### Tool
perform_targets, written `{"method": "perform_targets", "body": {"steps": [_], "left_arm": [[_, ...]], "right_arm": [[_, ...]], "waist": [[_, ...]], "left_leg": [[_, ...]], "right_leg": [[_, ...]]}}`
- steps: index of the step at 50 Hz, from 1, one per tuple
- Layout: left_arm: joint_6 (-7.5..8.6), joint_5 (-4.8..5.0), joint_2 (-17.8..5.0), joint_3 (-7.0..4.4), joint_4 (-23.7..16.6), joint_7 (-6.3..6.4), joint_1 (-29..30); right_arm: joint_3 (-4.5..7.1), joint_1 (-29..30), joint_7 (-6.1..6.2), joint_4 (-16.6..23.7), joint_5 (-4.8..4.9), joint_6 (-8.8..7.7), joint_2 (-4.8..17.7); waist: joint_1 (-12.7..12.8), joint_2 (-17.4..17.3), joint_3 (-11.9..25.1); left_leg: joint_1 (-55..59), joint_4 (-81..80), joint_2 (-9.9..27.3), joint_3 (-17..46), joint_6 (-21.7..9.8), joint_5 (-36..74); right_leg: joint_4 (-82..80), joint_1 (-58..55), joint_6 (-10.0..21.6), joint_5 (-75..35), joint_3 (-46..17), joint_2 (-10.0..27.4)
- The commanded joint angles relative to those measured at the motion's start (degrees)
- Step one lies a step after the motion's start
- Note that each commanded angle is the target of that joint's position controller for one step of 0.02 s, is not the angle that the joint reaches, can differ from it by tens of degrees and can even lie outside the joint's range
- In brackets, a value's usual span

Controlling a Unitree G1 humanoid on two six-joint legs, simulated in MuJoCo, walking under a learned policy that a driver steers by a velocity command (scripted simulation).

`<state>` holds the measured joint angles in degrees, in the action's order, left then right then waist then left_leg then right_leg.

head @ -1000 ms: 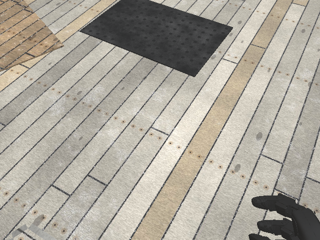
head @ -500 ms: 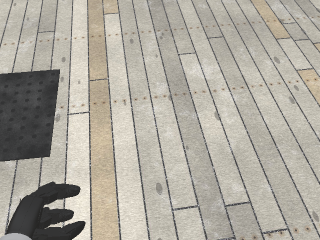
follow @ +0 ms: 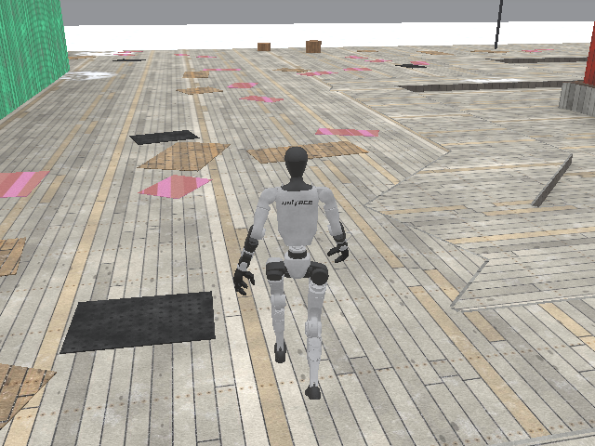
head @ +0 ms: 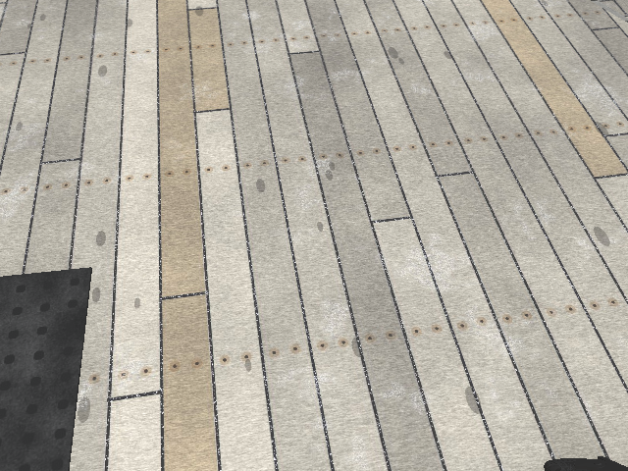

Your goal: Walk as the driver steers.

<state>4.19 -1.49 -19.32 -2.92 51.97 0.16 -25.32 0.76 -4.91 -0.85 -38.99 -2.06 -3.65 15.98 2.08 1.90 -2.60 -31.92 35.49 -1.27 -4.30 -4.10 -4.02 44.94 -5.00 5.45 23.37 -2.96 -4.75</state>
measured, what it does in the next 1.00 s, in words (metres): walks ahead, turning left: right foot, then left foot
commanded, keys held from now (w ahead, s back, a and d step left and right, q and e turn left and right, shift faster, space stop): w+q+shift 1.00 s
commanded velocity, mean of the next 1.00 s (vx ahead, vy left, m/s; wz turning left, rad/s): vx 1.00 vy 0.00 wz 0.82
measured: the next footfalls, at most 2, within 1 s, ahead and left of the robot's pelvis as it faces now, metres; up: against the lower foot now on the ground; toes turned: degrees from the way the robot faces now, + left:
right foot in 0.36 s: +0.57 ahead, -0.10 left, +0.00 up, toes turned +18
left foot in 0.80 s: +0.86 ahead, +0.26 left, +0.00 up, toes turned +42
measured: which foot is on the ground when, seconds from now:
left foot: down 0.00-0.38, up 0.40-0.78, down 0.80-1.00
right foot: up 0.00-0.34, down 0.36-0.80, up 0.82-1.00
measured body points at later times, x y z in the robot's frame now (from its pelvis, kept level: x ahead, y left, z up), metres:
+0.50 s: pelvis +0.47 +0.01 +0.03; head +0.49 +0.01 +0.48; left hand +0.52 +0.32 -0.06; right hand +0.65 -0.25 -0.09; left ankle +0.32 +0.08 -0.59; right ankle +0.53 -0.11 -0.71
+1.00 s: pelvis +0.86 +0.24 +0.02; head +0.89 +0.25 +0.47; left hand +0.81 +0.54 -0.05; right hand +1.10 +0.06 -0.11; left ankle +0.83 +0.23 -0.71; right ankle +1.04 +0.15 -0.62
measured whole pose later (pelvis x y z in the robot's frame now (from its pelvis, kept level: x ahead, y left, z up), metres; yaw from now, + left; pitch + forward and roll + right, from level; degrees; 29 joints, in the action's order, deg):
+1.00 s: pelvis +0.86 +0.24 +0.02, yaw +50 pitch +0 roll +1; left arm 3.5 -3.8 -12.9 1.0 35.8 0.0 -7.2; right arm 3.6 -23.8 -0.3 -46.6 -0.7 -1.1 18.8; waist -1.6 -0.6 -2.8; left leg -10.3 27.7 -14.0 3.0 -10.9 -15.9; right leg 67.6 35.9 -4.1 21.9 -6.0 7.8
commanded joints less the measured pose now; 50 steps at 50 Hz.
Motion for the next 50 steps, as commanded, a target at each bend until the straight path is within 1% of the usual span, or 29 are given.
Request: {"method": "perform_targets", "body": {"steps": [1,3,5,7,9,11,12,16,18,19,20,21,22,23,25,27,33,35,36,38,39,40,41,42,43,44,45,48,50], "left_arm": [[2.52,0.00,-3.5,0.65,-9.3,-0.14,4.8],[3.16,-1.45,-3.6,1.37,-11.9,-0.56,13.7],[1.54,-3.03,-1.8,2.22,-13.7,-1.30,13.3],[0.09,-2.99,-1.4,2.76,-16.1,-1.49,15.9],[0.09,-1.81,-0.7,3.82,-19.3,-2.31,21.3],[0.36,-0.62,-0.6,4.14,-20.0,-2.97,26.4],[0.35,-0.02,-0.5,4.08,-20.2,-2.95,26.4],[0.84,-0.15,-4.5,2.24,-19.3,-1.32,23.9],[1.31,-0.91,-8.1,-0.04,-15.0,0.41,6.9],[1.46,-2.42,-12.7,-1.65,-13.8,1.73,-5.9],[0.80,-3.06,-17.4,-2.60,-14.4,1.48,-1.3],[0.37,-2.61,-11.5,-2.18,-15.4,1.33,5.0],[0.40,-2.03,-6.1,-0.99,-15.7,1.06,8.1],[0.43,-2.15,-3.9,-0.47,-14.2,0.73,7.5],[1.22,-1.34,-3.0,-0.23,-11.2,0.83,5.8],[2.21,-0.08,-0.3,0.33,-8.6,0.00,3.8],[3.40,0.03,-3.0,-0.28,-6.2,0.12,5.6],[3.06,-0.06,-5.1,-0.64,-5.5,0.50,2.9],[2.84,0.06,-6.3,-0.85,-5.9,1.09,1.9],[1.03,-0.31,-11.7,-2.27,-6.6,1.82,3.2],[0.04,-0.48,-11.8,-2.50,-7.5,1.64,6.1],[-0.64,-0.98,-10.0,-2.42,-8.1,0.94,7.1],[-0.25,-2.08,-1.0,-0.21,-10.7,0.10,6.2],[1.13,-0.50,-4.2,-0.16,-17.7,0.05,5.7],[2.51,-0.76,-6.2,0.02,-18.1,-0.02,11.2],[3.03,-0.54,-6.2,0.23,-17.6,-0.01,11.8],[2.54,-1.35,-5.3,0.49,-17.1,0.26,12.3],[-1.22,-3.06,-3.4,0.95,-16.3,0.26,10.1],[-1.54,-2.12,-1.9,1.68,-20.5,-0.30,18.4]], "right_arm": [[5.84,-22.6,-0.15,-4.8,0.22,0.64,14.0],[4.66,-20.3,-0.33,-6.1,1.17,0.44,8.8],[3.57,-18.6,0.36,-7.7,1.08,0.25,6.5],[3.88,-18.9,0.24,-7.8,1.58,-0.68,7.9],[4.85,-15.1,0.40,-6.0,1.42,-1.10,10.2],[5.38,-16.3,-0.39,-5.7,2.08,-1.66,10.0],[6.16,-16.3,-0.56,-5.3,2.42,-1.79,12.3],[7.10,-19.7,-0.17,-5.6,2.41,-1.14,13.6],[7.07,-18.2,-0.35,-5.5,1.82,-1.08,13.9],[5.17,-17.1,-0.12,-3.6,1.66,-1.70,7.2],[3.33,-23.0,-0.17,0.5,4.50,-1.62,1.4],[3.35,-19.6,0.52,-1.5,2.82,-0.33,5.2],[3.67,-14.6,0.14,-1.5,1.60,0.30,6.7],[3.66,-10.7,-0.55,-1.6,1.09,0.75,6.3],[3.26,-8.9,-2.18,0.3,0.09,2.23,4.5],[2.70,-5.0,-2.93,2.2,0.29,3.60,3.0],[0.84,6.7,-5.06,8.2,0.27,3.78,3.3],[0.63,8.2,-5.18,7.9,0.38,3.60,3.6],[0.95,5.4,-5.01,6.3,1.06,3.75,4.3],[1.99,-6.2,-4.04,3.8,0.37,3.23,6.9],[3.60,-18.9,-2.88,-0.1,0.41,2.81,9.4],[5.55,-25.9,-1.20,-3.9,1.04,2.82,12.6],[7.08,-20.7,0.03,-3.3,1.92,3.85,18.5],[7.93,-19.0,0.03,0.2,0.40,4.75,22.5],[7.76,-18.9,0.61,0.5,0.69,4.84,19.6],[6.94,-16.8,1.01,-0.5,0.91,4.37,16.1],[6.31,-15.3,1.06,-1.4,1.21,3.50,14.3],[4.79,-12.3,1.08,-1.3,1.67,0.77,10.8],[4.91,-12.8,0.76,-1.5,1.57,-0.40,11.2]], "waist": [[-9.3,-13.0,16.8],[-7.4,0.8,6.9],[-1.9,-1.1,1.6],[-0.4,-2.8,-2.5],[0.3,-5.3,-4.5],[-2.3,-2.9,-4.8],[-2.4,-4.9,-3.2],[-2.7,-3.8,1.6],[6.3,-0.8,12.2],[10.5,7.2,20.9],[3.0,25.1,25.6],[2.1,14.2,16.4],[2.6,5.8,9.8],[2.8,0.5,5.4],[0.5,5.0,2.7],[-0.4,4.2,0.7],[-2.8,0.4,-5.0],[-2.6,-0.2,-4.4],[-3.7,1.4,-0.1],[-11.5,4.6,4.1],[-17.3,4.7,9.5],[-18.4,-0.9,12.2],[-10.7,-16.4,8.2],[-9.0,-15.4,21.2],[-10.0,-4.9,15.9],[-6.5,0.2,5.9],[-3.5,3.5,1.9],[1.5,4.3,-0.7],[0.2,1.2,-4.3]], "left_leg": [[54.3,-18.2,18.8,51.6,-16.9,-27.5],[36.6,-20.1,14.1,37.5,-13.1,-17.7],[23.5,-23.2,10.5,32.9,-12.9,-17.9],[15.7,-25.8,8.8,29.3,-13.9,-14.5],[5.1,-30.4,6.1,25.7,-13.0,-15.1],[1.7,-31.8,3.0,21.6,-10.2,-7.6],[2.9,-32.1,4.5,23.6,-9.7,-6.4],[19.1,-19.7,6.3,25.4,-6.1,9.5],[15.2,5.9,1.0,20.8,-3.2,17.2],[6.2,27.0,-2.1,16.6,-2.8,-2.1],[-8.9,41.5,-5.9,11.4,-2.0,-24.9],[-15.3,46.7,-0.2,10.1,-2.6,-18.9],[-16.0,44.5,2.3,8.8,-2.4,-14.3],[-14.1,41.5,4.2,8.7,-1.8,-12.4],[-12.8,39.2,6.6,8.4,-0.9,-11.8],[-15.4,38.4,7.3,7.4,-0.8,-10.8],[-8.9,16.7,5.7,-1.2,-2.6,3.3],[-1.4,9.8,1.1,-6.9,-4.9,3.8],[4.2,10.5,-2.2,-8.3,-5.7,3.2],[15.1,8.3,-4.5,-6.9,-8.4,-4.0],[28.5,6.5,-4.9,-3.5,-10.4,-3.7],[41.7,2.8,-4.3,1.2,-11.7,-6.8],[47.2,4.0,5.6,18.6,-14.6,2.4],[60.4,-10.3,14.0,45.7,-25.3,-11.5],[54.6,-19.7,15.7,50.6,-23.1,-20.9],[43.7,-22.3,14.4,47.2,-20.6,-18.9],[34.6,-22.4,11.7,42.2,-18.9,-12.8],[17.1,-23.7,5.6,31.6,-17.7,-5.7],[9.1,-25.6,3.3,29.3,-17.1,-1.5]], "right_leg": [[44.6,50.4,-0.5,-2.3,-3.2,1.1],[33.3,46.6,-1.0,-7.3,-2.8,6.8],[27.3,43.0,-3.3,-4.5,-3.0,8.7],[18.6,42.3,-5.5,-2.1,-1.6,10.4],[5.1,34.9,-7.2,-12.1,0.5,10.7],[-5.3,25.3,-8.1,-22.9,3.5,8.1],[-7.8,21.7,-8.0,-27.0,3.1,7.6],[-14.9,18.8,-7.1,-21.3,1.9,6.0],[-13.5,-1.1,-5.5,-12.1,1.9,6.9],[-16.0,-13.7,-3.9,10.7,-13.7,21.4],[-31.8,-18.3,0.8,28.2,-47.2,33.7],[-32.8,-11.1,2.2,31.5,-45.2,31.8],[-30.6,-4.9,1.7,20.8,-32.8,28.8],[-30.0,0.1,0.6,4.4,-21.9,25.6],[-31.5,6.0,-0.2,-5.0,-12.6,22.9],[-31.8,5.6,-1.8,-19.5,-3.8,21.4],[-38.3,10.2,-3.6,-36.7,15.1,17.5],[-35.3,7.5,-4.8,-58.2,18.8,16.1],[-30.3,4.7,-5.4,-76.1,19.7,16.1],[-12.0,3.9,-5.4,-89.6,18.5,20.3],[2.7,8.6,-4.3,-84.0,17.0,20.8],[22.8,19.3,-4.7,-50.6,17.0,15.2],[47.1,39.5,-6.5,5.4,15.2,5.0],[54.3,54.5,-7.4,5.5,2.4,2.8],[49.3,57.7,-7.0,0.7,-1.8,6.3],[41.8,56.3,-6.9,-2.6,-1.7,8.5],[36.9,51.9,-7.4,-2.1,-1.7,10.1],[25.5,41.5,-10.0,2.0,-1.3,12.8],[13.5,38.6,-10.9,-4.8,0.7,13.0]]}}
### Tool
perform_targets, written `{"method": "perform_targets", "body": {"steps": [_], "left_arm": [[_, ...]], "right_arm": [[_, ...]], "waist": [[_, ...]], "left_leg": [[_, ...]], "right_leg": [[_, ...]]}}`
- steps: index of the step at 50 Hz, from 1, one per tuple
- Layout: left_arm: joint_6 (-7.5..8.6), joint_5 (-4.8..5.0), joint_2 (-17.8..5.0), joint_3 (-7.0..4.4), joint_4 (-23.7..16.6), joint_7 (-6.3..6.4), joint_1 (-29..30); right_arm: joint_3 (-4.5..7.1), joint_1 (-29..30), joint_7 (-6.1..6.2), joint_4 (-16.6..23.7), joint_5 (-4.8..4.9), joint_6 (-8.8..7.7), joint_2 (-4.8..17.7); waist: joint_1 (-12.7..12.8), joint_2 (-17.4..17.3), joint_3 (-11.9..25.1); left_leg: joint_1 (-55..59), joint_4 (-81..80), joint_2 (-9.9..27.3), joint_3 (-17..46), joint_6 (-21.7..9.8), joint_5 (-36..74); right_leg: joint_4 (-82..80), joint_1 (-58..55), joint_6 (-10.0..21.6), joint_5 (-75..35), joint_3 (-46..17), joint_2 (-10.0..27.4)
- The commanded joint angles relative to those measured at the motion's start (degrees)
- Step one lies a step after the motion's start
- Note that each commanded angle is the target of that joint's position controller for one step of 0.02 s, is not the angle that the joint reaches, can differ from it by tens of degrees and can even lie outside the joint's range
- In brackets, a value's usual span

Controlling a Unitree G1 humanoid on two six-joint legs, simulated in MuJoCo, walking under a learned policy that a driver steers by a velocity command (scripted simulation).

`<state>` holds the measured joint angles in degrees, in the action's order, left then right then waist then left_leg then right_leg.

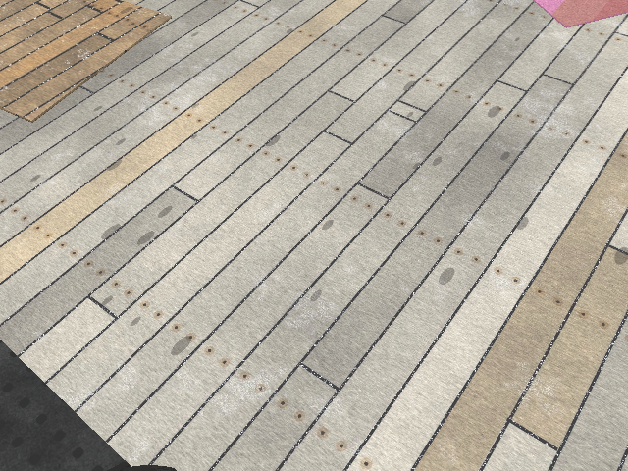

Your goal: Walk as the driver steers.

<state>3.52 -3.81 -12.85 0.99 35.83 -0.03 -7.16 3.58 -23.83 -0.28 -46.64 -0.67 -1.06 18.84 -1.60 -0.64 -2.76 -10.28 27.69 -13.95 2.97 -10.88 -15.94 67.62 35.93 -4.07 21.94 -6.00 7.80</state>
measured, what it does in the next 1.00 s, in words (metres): walks ahead, turning left: right foot, then left foot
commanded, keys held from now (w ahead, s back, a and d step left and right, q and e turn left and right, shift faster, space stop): w+q+shift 0.06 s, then w+shift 0.44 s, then shift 0.50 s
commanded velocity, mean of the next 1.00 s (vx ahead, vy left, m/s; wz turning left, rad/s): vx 0.71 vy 0.00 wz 0.29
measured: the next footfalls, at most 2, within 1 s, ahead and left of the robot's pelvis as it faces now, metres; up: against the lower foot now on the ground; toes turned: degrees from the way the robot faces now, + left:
right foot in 0.20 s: +0.42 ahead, -0.18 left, +0.00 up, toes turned +11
left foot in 0.64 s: +0.78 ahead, +0.11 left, +0.00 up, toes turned +15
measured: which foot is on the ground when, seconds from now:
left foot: down 0.00-0.20, up 0.22-0.62, down 0.64-1.00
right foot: up 0.00-0.18, down 0.20-0.66, up 0.68-1.00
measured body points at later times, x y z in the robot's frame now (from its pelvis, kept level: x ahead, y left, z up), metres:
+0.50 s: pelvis +0.46 -0.06 +0.01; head +0.48 -0.05 +0.46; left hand +0.31 +0.19 -0.11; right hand +0.75 -0.23 -0.06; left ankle +0.57 +0.10 -0.67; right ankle +0.38 -0.19 -0.73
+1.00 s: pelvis +0.78 +0.03 +0.02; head +0.81 +0.05 +0.47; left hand +0.91 +0.32 -0.08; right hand +0.90 -0.22 -0.11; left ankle +0.74 +0.10 -0.73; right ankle +0.95 -0.08 -0.69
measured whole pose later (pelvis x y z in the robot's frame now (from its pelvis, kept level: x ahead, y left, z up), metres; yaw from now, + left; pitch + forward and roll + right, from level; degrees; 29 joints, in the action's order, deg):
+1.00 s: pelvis +0.78 +0.03 +0.02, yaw +16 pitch +1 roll +2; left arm 3.3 0.0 -16.0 -1.5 44.8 1.1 -2.8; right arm 1.5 -14.5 -0.3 -51.8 0.0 -3.5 15.0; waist -4.0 3.2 -2.5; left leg -8.7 18.8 -5.5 -0.5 -3.9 -11.3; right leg 37.7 32.0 -2.6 3.6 -3.9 3.4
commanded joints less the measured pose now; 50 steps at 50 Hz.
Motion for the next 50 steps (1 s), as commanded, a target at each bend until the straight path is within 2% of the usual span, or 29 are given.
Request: {"method": "perform_targets", "body": {"steps": [1,4,7,9,10,11,12,13,15,18,22,25,27,29,31,32,33,34,35,36,37,38,39,40,42,43,44,47,50], "left_arm": [[-0.78,0.77,-7.1,-1.74,-5.7,-0.49,4.1],[-0.40,2.31,-6.1,-1.27,-5.8,-1.32,6.4],[0.00,1.93,-8.3,-2.08,-5.4,-1.04,7.3],[0.59,1.59,-11.5,-3.80,-2.4,-0.14,-2.7],[0.82,1.68,-13.4,-4.92,0.0,0.81,-12.7],[0.96,0.46,-17.4,-6.29,2.0,2.09,-24.7],[0.93,-0.61,-23.2,-7.66,3.6,1.25,-22.3],[0.47,0.70,-17.0,-7.07,2.4,0.27,-16.5],[0.60,0.97,-10.8,-5.80,4.1,-0.56,-13.7],[1.90,1.49,-8.0,-4.61,8.3,-0.45,-15.0],[3.28,2.84,-9.7,-4.74,10.9,-0.77,-17.3],[3.81,3.69,-9.8,-4.53,12.1,-1.22,-18.0],[3.98,3.88,-10.8,-4.45,14.0,-1.37,-20.4],[3.70,4.09,-13.0,-4.72,15.4,-0.90,-22.2],[2.57,4.03,-14.9,-4.96,15.9,0.28,-21.1],[2.10,5.83,-17.0,-5.27,13.8,1.01,-17.1],[2.04,2.85,-10.3,-3.70,11.1,1.16,-16.8],[2.56,4.67,-4.8,-1.91,13.8,0.24,-30.5],[2.59,5.31,-10.9,-3.37,14.9,0.17,-27.5],[2.54,6.30,-11.6,-3.72,12.1,0.39,-19.5],[2.44,5.54,-10.8,-3.65,11.1,1.15,-14.8],[1.99,4.57,-10.5,-4.01,10.6,1.74,-12.2],[1.38,4.38,-9.1,-3.92,10.5,1.58,-14.4],[0.91,4.27,-7.6,-3.77,10.7,1.47,-15.4],[0.32,4.45,-5.4,-3.46,10.2,1.53,-13.2],[-0.21,3.82,-5.5,-3.59,9.4,2.00,-8.8],[-0.46,3.88,-3.6,-2.83,8.8,1.83,-10.0],[-0.07,3.73,-6.2,-3.31,8.5,1.34,-3.0],[-0.19,3.69,-7.3,-3.49,7.4,0.94,1.0]], "right_arm": [[2.27,6.2,0.04,6.2,0.25,-3.25,8.2],[2.98,4.4,-0.63,5.5,0.86,-3.52,9.2],[2.97,-0.1,-0.18,3.3,1.00,-3.57,9.0],[3.11,-1.2,0.06,2.4,0.28,-3.27,11.3],[2.93,0.7,-0.08,2.3,-0.38,-3.38,11.3],[1.42,2.1,0.11,3.6,-0.92,-4.00,5.9],[-0.49,-6.5,-0.29,6.2,1.65,-4.09,-1.3],[-0.77,-0.7,0.45,5.1,-0.36,-3.71,3.2],[-0.49,10.3,-0.67,6.1,-1.56,-3.46,4.8],[-1.58,11.2,-2.44,8.2,-1.73,-2.26,1.6],[-2.87,20.9,-3.11,12.6,-2.18,-2.06,1.0],[-4.00,27.3,-4.36,14.5,-1.58,-2.45,0.2],[-4.89,28.9,-4.48,14.6,-1.54,-3.27,-1.7],[-4.34,26.0,-3.54,12.6,-2.63,-3.81,-0.1],[-3.07,9.6,-2.22,6.6,-3.15,-4.26,2.5],[0.27,4.6,-0.96,7.3,1.83,-4.02,8.0],[0.46,-1.2,0.18,4.1,1.50,-3.62,13.1],[0.07,-1.1,-0.76,4.5,-1.05,-4.23,11.8],[0.28,2.8,-1.08,5.5,-0.38,-3.60,8.2],[-0.41,8.5,-1.18,5.9,0.72,-3.78,5.5],[-0.85,12.2,-1.26,5.5,1.20,-4.20,3.9],[-1.32,13.5,-1.19,5.0,0.72,-4.63,2.4],[-1.27,13.4,-1.28,4.1,-0.14,-4.92,2.4],[-1.34,13.8,-1.44,3.5,-0.03,-5.06,1.5],[-1.26,14.9,-1.08,2.1,0.16,-4.92,1.3],[-1.61,14.5,-0.64,1.5,-0.09,-4.85,0.2],[-0.98,16.0,-0.39,1.0,-0.24,-4.63,3.0],[-0.23,12.7,0.23,-1.1,0.47,-3.34,4.5],[-0.32,11.8,0.36,-2.7,0.94,-2.72,4.4]], "waist": [[2.8,3.2,-4.4],[0.0,0.0,-1.4],[-2.0,-0.9,0.7],[2.6,-0.8,7.2],[9.0,-0.7,11.4],[13.8,4.2,18.4],[5.1,25.9,23.7],[5.9,14.4,15.5],[6.5,-0.2,4.6],[2.5,5.6,1.9],[2.0,4.0,-3.7],[2.5,2.7,-4.2],[2.7,3.3,-6.3],[1.6,4.4,-2.1],[-6.1,7.1,7.7],[-11.8,9.7,14.4],[-8.9,-5.8,22.6],[-3.7,-15.0,37.0],[-4.9,-3.8,36.2],[-3.3,-2.3,23.5],[-1.0,2.8,15.2],[0.3,3.8,10.0],[2.6,0.3,9.4],[3.7,-0.6,9.1],[4.8,-1.2,8.0],[3.7,1.0,8.4],[5.7,-4.3,8.8],[1.8,-2.9,8.6],[0.9,-3.1,7.4]], "left_leg": [[-15.6,-18.5,13.9,20.0,-8.6,9.6],[-13.3,-17.4,12.8,18.0,-4.7,18.6],[0.7,-12.9,15.6,18.7,-2.0,30.1],[7.4,2.4,16.9,17.5,0.3,49.7],[3.3,16.0,15.3,15.6,1.7,47.7],[-6.7,36.7,12.4,11.9,2.5,31.6],[-24.7,52.3,3.9,6.3,5.1,-10.5],[-31.7,54.3,9.0,6.0,3.7,-6.1],[-29.5,47.8,13.1,4.9,4.1,1.2],[-29.6,43.5,14.6,6.2,5.0,-0.4],[-34.7,30.5,15.6,3.6,6.7,6.8],[-24.0,14.8,15.5,-5.4,6.4,17.6],[-17.8,7.8,14.6,-7.7,5.1,21.8],[-12.7,4.1,10.1,-10.1,4.1,20.7],[5.2,1.0,7.8,-8.7,2.5,22.0],[16.6,0.3,15.4,-0.6,1.8,31.0],[31.9,7.7,27.1,11.1,2.2,58.5],[48.5,6.9,40.2,34.8,-12.7,65.5],[41.0,3.0,36.4,29.8,-11.8,59.6],[30.4,-0.1,33.1,20.8,-10.1,57.2],[19.2,-3.2,30.4,16.7,-7.8,54.3],[9.7,-6.7,28.8,14.4,-7.4,57.4],[4.9,-7.9,28.8,12.7,-8.1,60.2],[2.0,-9.1,27.9,10.5,-7.7,59.2],[-3.3,-11.1,25.3,5.5,-5.5,56.1],[-4.7,-12.6,22.4,3.7,-3.1,56.7],[-5.8,-11.4,23.7,1.4,-4.2,59.2],[-3.3,-11.4,20.8,-0.3,-1.7,48.5],[-0.4,-9.1,23.3,2.5,-0.9,41.9]], "right_leg": [[-15.4,-6.1,-1.3,-11.0,4.0,-0.1],[-28.5,-15.6,0.6,-28.0,5.7,-3.2],[-36.1,-16.6,3.0,-27.5,6.1,-5.1],[-36.6,-25.2,4.9,-16.4,7.7,-9.0],[-36.6,-36.1,5.9,-13.0,7.2,-7.2],[-35.3,-49.3,7.3,5.4,-4.8,3.2],[-50.4,-58.5,14.0,20.4,-40.9,16.9],[-53.9,-52.5,13.9,26.5,-44.3,15.0],[-52.2,-38.8,12.2,6.0,-22.8,8.9],[-56.1,-31.5,12.9,3.4,-15.6,5.7],[-63.1,-27.8,13.8,-7.6,-5.5,4.4],[-68.8,-24.2,12.4,-23.0,4.4,0.8],[-67.4,-25.8,11.8,-42.5,6.7,1.9],[-59.7,-34.1,10.2,-63.6,8.5,1.4],[-38.4,-34.8,7.7,-71.7,9.8,0.6],[-26.2,-29.4,5.7,-67.7,6.9,0.7],[-5.6,-18.1,3.7,-12.2,7.6,-7.4],[16.8,-2.4,2.5,16.3,-4.6,-14.5],[16.0,-3.0,2.9,13.4,-7.7,-10.4],[11.3,-0.1,2.5,10.5,-3.4,-7.6],[7.6,-0.2,1.8,7.5,-0.3,-5.2],[5.5,-2.4,1.1,4.4,1.2,-4.6],[4.6,-6.3,0.6,3.3,0.5,-3.5],[1.4,-7.9,0.3,2.5,0.4,-2.9],[-7.1,-9.8,0.3,-0.8,2.0,-2.6],[-9.5,-11.4,1.0,-6.0,3.2,-3.1],[-16.6,-13.5,0.7,-9.0,2.8,-2.8],[-27.0,-15.8,0.8,-20.2,5.0,-5.8],[-33.0,-15.8,2.4,-21.8,3.2,-5.7]]}}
